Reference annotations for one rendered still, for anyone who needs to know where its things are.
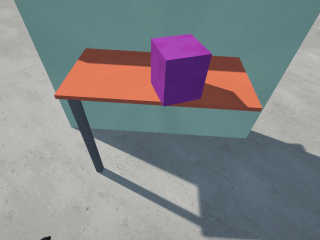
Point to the table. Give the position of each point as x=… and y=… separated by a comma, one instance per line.
x=122, y=76

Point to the carton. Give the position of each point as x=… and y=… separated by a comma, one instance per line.
x=179, y=67

